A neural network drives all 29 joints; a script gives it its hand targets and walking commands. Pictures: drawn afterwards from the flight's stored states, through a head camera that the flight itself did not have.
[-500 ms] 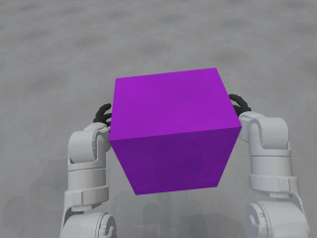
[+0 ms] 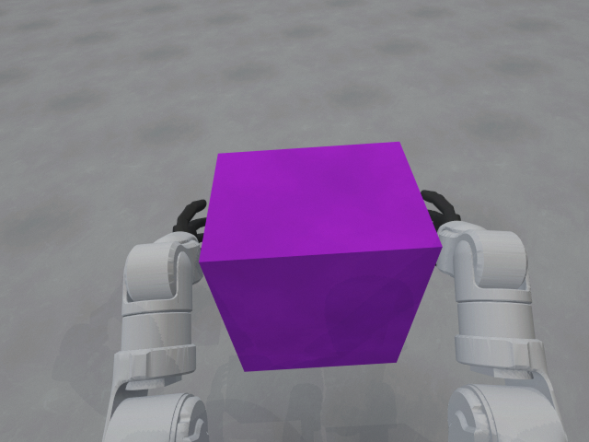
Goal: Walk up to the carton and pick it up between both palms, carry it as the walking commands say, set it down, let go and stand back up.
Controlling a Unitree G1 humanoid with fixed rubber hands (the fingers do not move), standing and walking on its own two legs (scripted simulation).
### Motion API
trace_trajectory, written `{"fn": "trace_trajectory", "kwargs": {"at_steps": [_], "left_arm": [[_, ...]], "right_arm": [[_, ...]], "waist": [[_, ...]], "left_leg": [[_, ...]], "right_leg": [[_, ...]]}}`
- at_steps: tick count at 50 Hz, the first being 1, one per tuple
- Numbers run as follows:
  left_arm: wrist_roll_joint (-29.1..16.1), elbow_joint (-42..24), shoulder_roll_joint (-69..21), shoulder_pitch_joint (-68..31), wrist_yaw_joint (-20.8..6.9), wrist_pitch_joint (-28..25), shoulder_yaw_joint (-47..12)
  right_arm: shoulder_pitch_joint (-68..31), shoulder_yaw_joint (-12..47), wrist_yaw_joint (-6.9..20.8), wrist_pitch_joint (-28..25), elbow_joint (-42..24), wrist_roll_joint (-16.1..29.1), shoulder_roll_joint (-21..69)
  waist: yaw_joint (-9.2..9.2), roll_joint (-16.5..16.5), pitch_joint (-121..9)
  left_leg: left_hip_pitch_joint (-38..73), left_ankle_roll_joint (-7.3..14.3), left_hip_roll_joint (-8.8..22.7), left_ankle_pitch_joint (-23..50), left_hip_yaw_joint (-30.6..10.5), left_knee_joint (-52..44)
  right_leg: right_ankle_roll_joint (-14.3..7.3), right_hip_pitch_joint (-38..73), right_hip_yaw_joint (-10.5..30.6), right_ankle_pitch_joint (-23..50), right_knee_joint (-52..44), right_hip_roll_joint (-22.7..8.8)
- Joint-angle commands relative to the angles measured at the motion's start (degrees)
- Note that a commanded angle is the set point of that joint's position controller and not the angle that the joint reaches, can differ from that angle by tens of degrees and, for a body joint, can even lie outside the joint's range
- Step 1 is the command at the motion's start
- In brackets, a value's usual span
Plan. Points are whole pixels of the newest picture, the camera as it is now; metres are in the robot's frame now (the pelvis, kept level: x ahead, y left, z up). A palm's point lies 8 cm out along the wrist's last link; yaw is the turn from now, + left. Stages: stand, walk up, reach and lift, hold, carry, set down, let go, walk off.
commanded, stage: carry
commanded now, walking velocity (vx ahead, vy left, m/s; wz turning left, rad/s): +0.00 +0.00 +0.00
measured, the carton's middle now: (314, 267) +0.36 -0.01 +0.05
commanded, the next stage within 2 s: none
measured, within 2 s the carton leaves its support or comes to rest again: neither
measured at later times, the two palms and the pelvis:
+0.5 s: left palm (196, 255) +0.33 +0.14 +0.13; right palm (464, 248) +0.32 -0.19 +0.12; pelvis -0.01 -0.02 +0.01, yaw -1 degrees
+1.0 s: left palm (219, 254) +0.35 +0.12 +0.10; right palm (473, 250) +0.34 -0.21 +0.10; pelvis +0.01 -0.04 +0.00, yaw -1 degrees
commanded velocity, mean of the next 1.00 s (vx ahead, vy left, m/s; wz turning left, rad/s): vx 0.00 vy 0.00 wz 0.00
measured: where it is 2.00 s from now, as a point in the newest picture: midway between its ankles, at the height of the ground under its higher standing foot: outside the picture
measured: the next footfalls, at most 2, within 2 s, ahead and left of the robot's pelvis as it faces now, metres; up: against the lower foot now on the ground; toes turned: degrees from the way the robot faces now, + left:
none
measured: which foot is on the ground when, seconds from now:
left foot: down 0.00-1.00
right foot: down 0.00-1.00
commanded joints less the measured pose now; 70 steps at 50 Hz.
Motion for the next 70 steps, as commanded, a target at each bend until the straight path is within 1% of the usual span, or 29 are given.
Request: {"fn": "trace_trajectory", "kwargs": {"at_steps": [1, 2, 3, 4, 6, 8, 10, 14, 17, 23, 30, 36, 42, 48, 57, 70], "left_arm": [[-21.47, -8.87, -59.20, -41.25, -14.60, -0.71, -37.22], [-22.15, -9.51, -59.82, -42.89, -14.83, -0.86, -37.75], [-22.94, -10.03, -60.54, -43.53, -14.97, -0.83, -38.18], [-23.40, -10.16, -61.09, -43.33, -15.05, -0.77, -38.34], [-23.58, -9.77, -60.92, -43.31, -14.97, -0.75, -38.25], [-23.49, -8.91, -60.34, -42.97, -14.92, -0.69, -38.17], [-23.33, -7.74, -60.04, -41.79, -15.02, -0.54, -37.84], [-23.61, -6.54, -60.23, -41.65, -15.22, -0.46, -37.28], [-23.77, -6.43, -60.32, -42.07, -15.22, -0.50, -36.90], [-23.47, -6.84, -60.31, -41.96, -15.02, -0.85, -36.35], [-21.84, -7.04, -59.78, -40.67, -14.72, -2.21, -35.56], [-20.88, -7.76, -59.00, -39.58, -14.48, -3.63, -35.70], [-20.12, -8.27, -58.18, -37.75, -14.37, -4.69, -36.09], [-19.50, -8.52, -57.44, -36.25, -14.35, -5.45, -36.43], [-18.65, -8.26, -56.69, -34.85, -14.33, -6.32, -36.50], [-17.47, -6.50, -56.08, -34.46, -14.22, -8.06, -35.65]], "right_arm": [[-40.57, 38.10, 15.11, -1.25, -4.55, 22.53, 61.07], [-41.64, 38.37, 15.09, -1.47, -5.20, 22.47, 61.58], [-41.73, 38.22, 14.99, -1.51, -6.01, 22.22, 61.93], [-41.30, 37.98, 14.92, -1.51, -6.79, 22.00, 61.90], [-41.42, 37.88, 14.93, -1.52, -7.26, 22.21, 61.46], [-41.53, 38.04, 14.89, -1.52, -6.96, 22.47, 61.06], [-41.13, 37.94, 14.78, -1.43, -6.57, 22.32, 60.88], [-41.27, 37.38, 14.64, -1.28, -5.90, 21.94, 60.72], [-41.40, 37.10, 14.56, -1.24, -5.56, 21.89, 60.93], [-41.22, 36.93, 14.35, -1.53, -5.87, 21.92, 61.31], [-40.14, 36.75, 14.17, -2.89, -6.20, 21.28, 61.04], [-38.99, 37.24, 13.86, -4.37, -7.25, 20.75, 60.31], [-37.28, 37.78, 13.59, -5.50, -8.29, 20.07, 59.28], [-35.80, 38.15, 13.47, -6.28, -8.76, 19.47, 58.34], [-34.38, 38.10, 13.56, -7.10, -8.28, 18.75, 57.44], [-33.87, 36.75, 13.67, -8.79, -5.95, 17.57, 56.63]], "waist": [[0.70, 6.60, -23.74], [0.85, 5.71, -22.71], [0.92, 5.05, -22.27], [0.86, 5.16, -21.90], [0.62, 4.12, -21.90], [0.36, 2.27, -21.72], [0.38, 1.20, -21.58], [0.56, 1.01, -21.29], [0.56, 0.45, -21.58], [0.63, -0.08, -22.91], [0.72, -0.20, -24.56], [0.72, -0.29, -25.56], [0.70, -0.49, -26.07], [0.67, -0.71, -25.90], [0.65, -0.75, -25.00], [0.73, -0.41, -24.09]], "left_leg": [[13.02, 3.42, 15.51, -11.56, -18.86, -14.16], [10.10, 2.51, 14.77, -15.17, -17.15, -15.03], [7.37, 1.17, 13.07, -18.42, -14.63, -15.71], [5.47, 0.16, 11.37, -20.32, -12.31, -15.90], [6.67, -0.97, 9.04, -18.82, -9.55, -13.90], [9.63, -1.08, 8.36, -15.83, -8.78, -11.96], [10.82, -0.82, 8.53, -14.54, -8.85, -11.46], [10.11, -0.68, 8.84, -13.89, -8.72, -11.18], [10.47, -0.78, 8.60, -11.10, -7.99, -9.80], [11.38, -0.72, 8.42, -5.19, -6.94, -7.04], [12.16, -0.51, 8.38, 2.20, -5.82, -4.11], [12.34, -0.60, 8.38, 4.79, -5.11, -2.69], [12.37, -0.72, 8.38, 5.91, -4.56, -1.87], [12.19, -0.87, 8.36, 5.69, -4.19, -1.63], [11.76, -1.08, 8.46, 4.44, -3.96, -1.98], [11.50, -1.18, 8.72, 3.30, -4.02, -2.88]], "right_leg": [[0.04, 4.40, 2.44, -8.63, -0.94, 1.25], [-0.61, 7.30, 2.76, -6.12, -2.58, 1.14], [-1.29, 10.38, 2.68, -3.68, -4.78, 1.01], [-1.87, 12.17, 3.08, -2.03, -6.74, 0.64], [-2.65, 10.73, 5.80, -4.67, -10.36, -1.46], [-2.52, 7.02, 7.10, -7.64, -12.93, -2.72], [-2.09, 5.24, 6.73, -8.02, -13.55, -2.74], [-1.97, 4.76, 6.53, -6.84, -13.54, -2.67], [-2.13, 4.55, 6.90, -5.63, -14.00, -3.05], [-2.48, 5.37, 6.98, -1.84, -13.72, -3.40], [-2.87, 7.33, 6.78, 3.59, -12.28, -3.48], [-3.31, 8.67, 6.74, 6.87, -11.26, -3.55], [-3.63, 9.54, 6.78, 9.35, -10.55, -3.66], [-3.80, 9.85, 6.94, 10.17, -10.56, -3.77], [-3.86, 9.79, 7.17, 9.25, -11.30, -3.83], [-3.64, 9.65, 7.24, 7.57, -12.14, -3.55]]}}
